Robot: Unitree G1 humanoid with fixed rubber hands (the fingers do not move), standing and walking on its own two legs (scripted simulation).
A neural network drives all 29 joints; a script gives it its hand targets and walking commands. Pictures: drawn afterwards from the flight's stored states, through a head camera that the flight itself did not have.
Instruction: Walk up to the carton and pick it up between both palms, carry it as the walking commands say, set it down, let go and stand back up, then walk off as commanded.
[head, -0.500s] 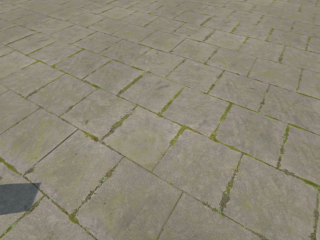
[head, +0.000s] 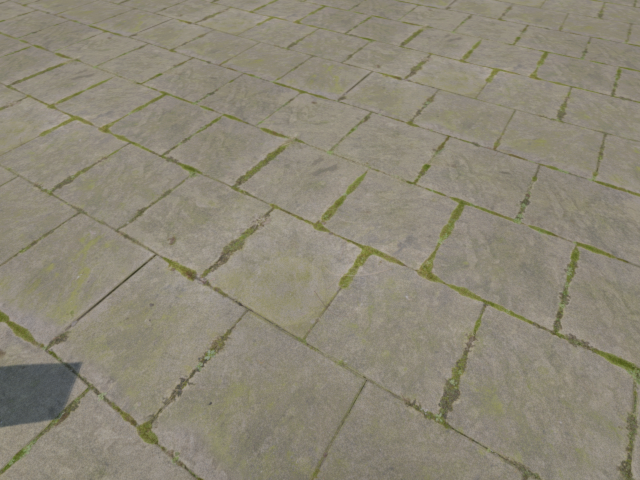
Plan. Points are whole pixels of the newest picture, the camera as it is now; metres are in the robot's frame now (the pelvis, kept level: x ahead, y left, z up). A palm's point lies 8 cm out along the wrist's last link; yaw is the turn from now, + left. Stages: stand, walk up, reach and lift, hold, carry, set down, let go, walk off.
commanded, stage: stand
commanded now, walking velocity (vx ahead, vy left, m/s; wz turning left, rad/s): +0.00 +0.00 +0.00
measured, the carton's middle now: out of the picture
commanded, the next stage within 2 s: walk off in 1.92 s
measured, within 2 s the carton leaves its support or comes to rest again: neither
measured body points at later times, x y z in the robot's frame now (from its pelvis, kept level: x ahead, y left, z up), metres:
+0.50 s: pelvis -0.01 +0.00 +0.00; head +0.00 +0.00 +0.45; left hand +0.07 +0.31 -0.12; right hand +0.07 -0.30 -0.12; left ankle -0.02 +0.12 -0.74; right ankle +0.00 -0.11 -0.74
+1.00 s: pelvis +0.00 +0.00 +0.01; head +0.00 +0.00 +0.45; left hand +0.08 +0.32 -0.11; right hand +0.09 -0.31 -0.12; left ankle -0.03 +0.12 -0.74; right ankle +0.00 -0.11 -0.74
